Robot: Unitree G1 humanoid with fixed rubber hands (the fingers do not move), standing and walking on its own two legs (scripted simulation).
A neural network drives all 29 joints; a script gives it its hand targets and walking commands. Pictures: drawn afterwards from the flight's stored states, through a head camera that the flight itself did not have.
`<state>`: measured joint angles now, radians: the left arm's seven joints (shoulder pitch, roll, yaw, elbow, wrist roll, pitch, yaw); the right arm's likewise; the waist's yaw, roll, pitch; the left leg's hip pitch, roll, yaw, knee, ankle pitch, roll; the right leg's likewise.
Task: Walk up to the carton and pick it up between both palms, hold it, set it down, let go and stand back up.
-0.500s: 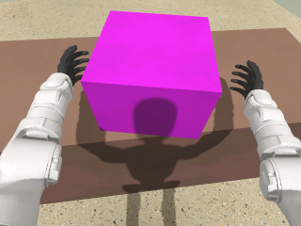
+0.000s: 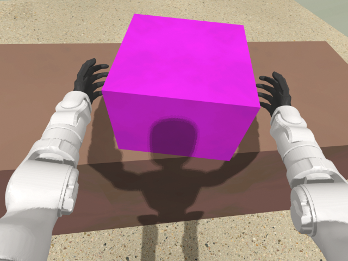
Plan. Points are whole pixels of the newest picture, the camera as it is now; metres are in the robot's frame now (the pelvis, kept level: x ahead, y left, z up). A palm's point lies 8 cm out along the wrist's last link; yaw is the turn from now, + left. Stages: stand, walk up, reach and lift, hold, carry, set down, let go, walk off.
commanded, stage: reach and lift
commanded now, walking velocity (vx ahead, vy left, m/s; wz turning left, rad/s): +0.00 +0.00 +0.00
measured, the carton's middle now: (181, 86) +0.53 -0.01 +0.08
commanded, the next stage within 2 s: none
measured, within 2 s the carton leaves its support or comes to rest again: leaves its support in 1.66 s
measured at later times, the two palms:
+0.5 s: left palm (100, 92) +0.47 +0.18 +0.12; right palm (270, 111) +0.43 -0.21 +0.10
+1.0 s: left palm (101, 92) +0.47 +0.18 +0.12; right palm (268, 112) +0.43 -0.21 +0.10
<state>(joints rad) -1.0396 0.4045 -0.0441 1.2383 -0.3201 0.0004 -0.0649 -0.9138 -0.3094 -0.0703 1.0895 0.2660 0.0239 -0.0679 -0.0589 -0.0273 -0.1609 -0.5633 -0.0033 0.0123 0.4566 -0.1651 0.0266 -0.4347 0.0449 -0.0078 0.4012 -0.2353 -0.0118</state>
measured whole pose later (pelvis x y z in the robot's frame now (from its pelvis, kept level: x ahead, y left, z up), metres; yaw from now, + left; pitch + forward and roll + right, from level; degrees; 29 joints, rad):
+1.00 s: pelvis +0.00 +0.00 +0.00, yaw +0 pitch +15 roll -1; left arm -1.04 0.32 -0.06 1.25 -0.32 -0.05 0.02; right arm -0.93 -0.22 -0.07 1.11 0.27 0.00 -0.13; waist -0.06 0.02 -0.17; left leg -0.57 0.00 0.01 0.46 -0.16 0.02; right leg -0.44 0.04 -0.01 0.40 -0.23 -0.01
